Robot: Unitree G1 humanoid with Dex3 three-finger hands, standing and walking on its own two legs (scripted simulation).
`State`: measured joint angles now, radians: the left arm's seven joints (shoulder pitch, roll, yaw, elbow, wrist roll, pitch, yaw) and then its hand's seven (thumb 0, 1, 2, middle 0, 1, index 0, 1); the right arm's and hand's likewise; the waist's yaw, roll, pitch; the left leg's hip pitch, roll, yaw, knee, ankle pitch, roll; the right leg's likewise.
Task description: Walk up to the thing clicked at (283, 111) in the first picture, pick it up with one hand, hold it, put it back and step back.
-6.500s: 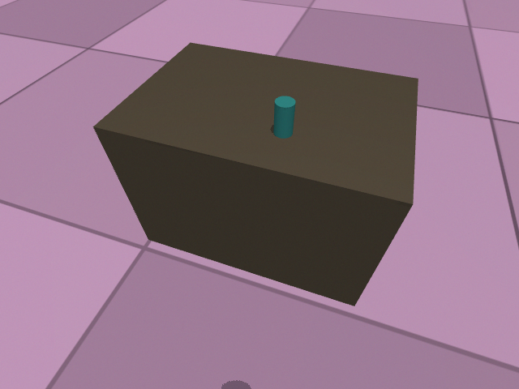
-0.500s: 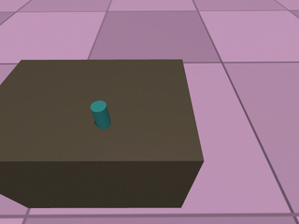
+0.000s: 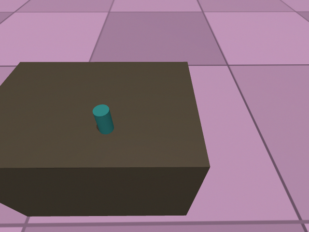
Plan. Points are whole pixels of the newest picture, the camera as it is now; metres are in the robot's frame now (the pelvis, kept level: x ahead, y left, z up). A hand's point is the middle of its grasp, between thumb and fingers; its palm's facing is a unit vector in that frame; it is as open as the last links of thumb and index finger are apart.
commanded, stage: stand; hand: left
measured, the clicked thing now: (103, 119) +0.52 +0.23 -0.08
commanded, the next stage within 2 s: rise first in 0.02 s
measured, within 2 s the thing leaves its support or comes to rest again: neither
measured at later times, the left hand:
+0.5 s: hand (68, 218) +0.18 +0.26 -0.10, palm faces +0.23 -0.92 -0.32, open 14.1 cm
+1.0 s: hand (56, 205) +0.20 +0.27 -0.04, palm faces +0.31 -0.89 -0.35, open 17.5 cm
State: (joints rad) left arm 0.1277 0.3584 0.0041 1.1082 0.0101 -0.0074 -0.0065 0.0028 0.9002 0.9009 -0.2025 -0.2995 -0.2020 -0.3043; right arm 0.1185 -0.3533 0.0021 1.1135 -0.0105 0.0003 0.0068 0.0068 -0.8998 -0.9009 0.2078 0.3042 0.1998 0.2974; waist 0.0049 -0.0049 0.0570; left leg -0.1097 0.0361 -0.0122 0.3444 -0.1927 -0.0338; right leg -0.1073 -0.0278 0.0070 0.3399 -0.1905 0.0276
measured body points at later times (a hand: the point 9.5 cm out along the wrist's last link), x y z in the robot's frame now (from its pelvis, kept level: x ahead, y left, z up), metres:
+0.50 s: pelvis +0.00 +0.01 -0.01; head +0.01 +0.01 +0.44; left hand +0.16 +0.31 -0.08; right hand +0.16 -0.27 -0.10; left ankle +0.00 +0.14 -0.75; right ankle +0.00 -0.14 -0.75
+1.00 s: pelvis +0.02 +0.01 +0.00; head +0.02 +0.00 +0.44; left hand +0.18 +0.32 -0.01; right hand +0.17 -0.25 -0.09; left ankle +0.00 +0.14 -0.75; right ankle +0.00 -0.14 -0.75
